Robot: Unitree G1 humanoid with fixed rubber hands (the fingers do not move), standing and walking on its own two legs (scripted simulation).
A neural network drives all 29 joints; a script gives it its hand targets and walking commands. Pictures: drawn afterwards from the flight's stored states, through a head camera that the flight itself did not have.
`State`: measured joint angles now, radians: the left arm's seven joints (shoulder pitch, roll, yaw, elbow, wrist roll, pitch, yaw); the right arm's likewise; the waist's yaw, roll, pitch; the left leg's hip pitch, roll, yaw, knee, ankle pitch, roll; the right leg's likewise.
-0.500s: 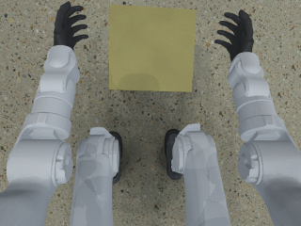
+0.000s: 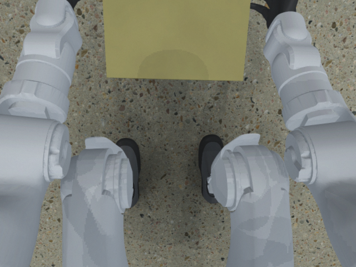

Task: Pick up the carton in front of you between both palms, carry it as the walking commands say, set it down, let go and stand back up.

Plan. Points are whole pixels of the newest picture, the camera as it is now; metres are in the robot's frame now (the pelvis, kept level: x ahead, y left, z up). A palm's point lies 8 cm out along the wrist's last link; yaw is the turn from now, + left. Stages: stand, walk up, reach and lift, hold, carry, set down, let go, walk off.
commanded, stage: reach and lift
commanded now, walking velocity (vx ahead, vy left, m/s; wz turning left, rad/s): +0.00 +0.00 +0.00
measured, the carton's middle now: (174, 27) +0.52 -0.01 -0.24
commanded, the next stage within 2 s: none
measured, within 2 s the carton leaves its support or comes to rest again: leaves its support in 0.56 s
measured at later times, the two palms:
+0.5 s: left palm (83, 11) +0.53 +0.14 -0.18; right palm (263, 13) +0.52 -0.16 -0.17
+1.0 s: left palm out of the picture +0.50 +0.14 +0.00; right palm out of the picture +0.50 -0.16 +0.02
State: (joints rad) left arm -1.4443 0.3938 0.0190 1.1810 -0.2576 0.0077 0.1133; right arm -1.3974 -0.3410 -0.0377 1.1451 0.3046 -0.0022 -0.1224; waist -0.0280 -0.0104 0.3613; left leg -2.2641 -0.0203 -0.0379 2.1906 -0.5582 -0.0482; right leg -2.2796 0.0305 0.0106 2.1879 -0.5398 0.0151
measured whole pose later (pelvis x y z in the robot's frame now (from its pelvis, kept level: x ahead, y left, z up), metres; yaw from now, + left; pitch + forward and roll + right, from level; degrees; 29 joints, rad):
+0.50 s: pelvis +0.00 +0.01 +0.00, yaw +0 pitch +38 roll +0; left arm -1.43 0.27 0.03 1.22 -0.21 0.01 0.18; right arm -1.40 -0.26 -0.10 1.17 0.24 0.00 -0.15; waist -0.04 -0.01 0.29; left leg -2.32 -0.03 -0.02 2.18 -0.53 -0.02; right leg -2.32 0.03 0.03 2.17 -0.52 0.04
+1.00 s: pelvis +0.00 +0.01 +0.07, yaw +1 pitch +43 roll +0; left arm -1.06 0.05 0.44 0.84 0.16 0.30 0.07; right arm -1.09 -0.01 -0.51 0.80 -0.22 0.30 -0.05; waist -0.04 0.01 -0.18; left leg -2.17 -0.04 -0.03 1.94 -0.53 -0.03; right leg -2.17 0.03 0.03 1.95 -0.53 0.03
